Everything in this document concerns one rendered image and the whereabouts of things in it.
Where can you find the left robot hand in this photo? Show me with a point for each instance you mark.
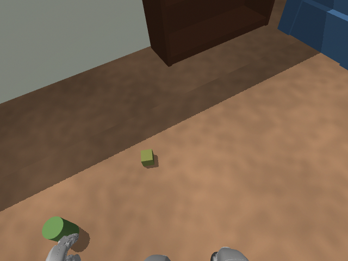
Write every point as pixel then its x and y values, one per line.
pixel 59 251

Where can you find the armchair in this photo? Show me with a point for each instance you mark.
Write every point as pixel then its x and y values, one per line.
pixel 321 24

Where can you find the bookshelf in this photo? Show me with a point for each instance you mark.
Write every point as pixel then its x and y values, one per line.
pixel 179 29

